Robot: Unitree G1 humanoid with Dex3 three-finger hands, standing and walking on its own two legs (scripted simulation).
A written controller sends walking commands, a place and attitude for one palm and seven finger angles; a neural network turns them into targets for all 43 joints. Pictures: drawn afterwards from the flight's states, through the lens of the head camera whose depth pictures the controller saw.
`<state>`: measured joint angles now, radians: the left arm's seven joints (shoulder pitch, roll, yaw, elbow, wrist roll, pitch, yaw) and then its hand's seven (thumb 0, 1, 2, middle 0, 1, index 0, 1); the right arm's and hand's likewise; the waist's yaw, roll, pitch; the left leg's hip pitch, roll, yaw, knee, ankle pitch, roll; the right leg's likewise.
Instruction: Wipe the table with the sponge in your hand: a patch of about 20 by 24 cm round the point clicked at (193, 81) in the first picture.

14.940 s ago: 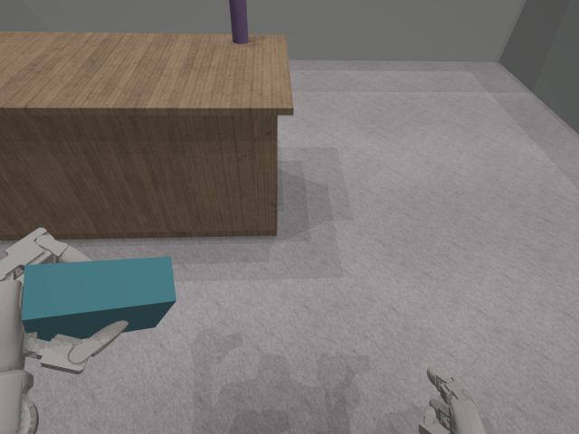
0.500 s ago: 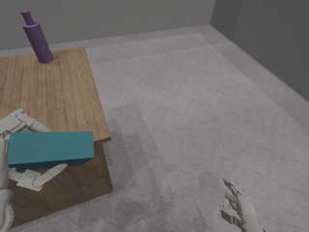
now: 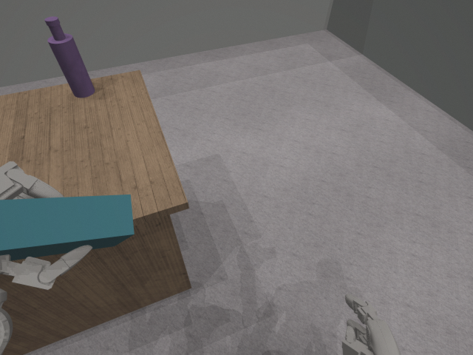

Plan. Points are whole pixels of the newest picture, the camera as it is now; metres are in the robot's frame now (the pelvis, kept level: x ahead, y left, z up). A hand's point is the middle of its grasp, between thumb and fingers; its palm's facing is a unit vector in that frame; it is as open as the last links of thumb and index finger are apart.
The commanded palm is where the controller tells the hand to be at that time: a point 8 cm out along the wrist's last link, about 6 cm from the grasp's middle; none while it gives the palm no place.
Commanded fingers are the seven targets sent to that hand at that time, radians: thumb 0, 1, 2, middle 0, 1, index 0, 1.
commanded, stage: shuffle to correct the standing spot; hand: left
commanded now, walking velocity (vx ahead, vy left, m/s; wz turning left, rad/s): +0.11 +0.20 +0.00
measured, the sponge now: (87, 226) +0.24 +0.21 +0.16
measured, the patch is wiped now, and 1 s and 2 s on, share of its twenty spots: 0.00 0.00 0.00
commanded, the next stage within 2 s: come to a stop and stand still in 1.40 s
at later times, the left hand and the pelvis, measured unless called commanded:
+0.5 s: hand out of the picture +0.20 +0.32 +0.19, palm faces +0.37 -0.80 -0.47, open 9.4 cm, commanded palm +0.14 +0.38 +0.20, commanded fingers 0.00 0.10 1.30 -1.20 -1.60 -1.20 -1.60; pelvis -0.01 +0.09 +0.00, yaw +1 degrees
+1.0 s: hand out of the picture +0.23 +0.44 +0.20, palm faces +0.37 -0.78 -0.51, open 9.4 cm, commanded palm +0.19 +0.48 +0.20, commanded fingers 0.00 0.10 1.30 -1.20 -1.60 -1.20 -1.60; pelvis +0.02 +0.20 +0.00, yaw -1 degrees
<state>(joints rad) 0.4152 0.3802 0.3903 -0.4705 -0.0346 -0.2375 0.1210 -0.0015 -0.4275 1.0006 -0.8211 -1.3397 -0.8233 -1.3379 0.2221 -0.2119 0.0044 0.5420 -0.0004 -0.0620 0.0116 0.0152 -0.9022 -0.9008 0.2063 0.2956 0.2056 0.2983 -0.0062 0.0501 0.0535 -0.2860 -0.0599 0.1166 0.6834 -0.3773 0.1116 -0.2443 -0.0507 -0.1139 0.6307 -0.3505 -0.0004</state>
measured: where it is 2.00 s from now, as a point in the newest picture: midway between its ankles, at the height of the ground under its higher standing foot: outside the picture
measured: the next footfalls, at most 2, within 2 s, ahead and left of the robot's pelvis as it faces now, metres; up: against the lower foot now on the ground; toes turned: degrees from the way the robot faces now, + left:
left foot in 0.24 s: +0.07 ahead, +0.22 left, +0.00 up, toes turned +1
right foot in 0.40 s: +0.03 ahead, -0.02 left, +0.00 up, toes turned -6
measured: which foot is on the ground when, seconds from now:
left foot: down 0.00-0.00, up 0.02-0.22, down 0.24-0.40, up 0.42-0.68, down 0.70-0.96, up 0.98-1.00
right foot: down 0.00-0.24, up 0.26-0.38, down 0.40-0.70, up 0.72-0.94, down 0.96-1.00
